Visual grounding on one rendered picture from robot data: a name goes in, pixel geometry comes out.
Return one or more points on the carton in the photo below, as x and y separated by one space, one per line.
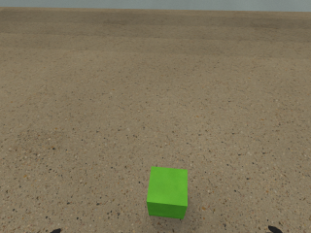
168 192

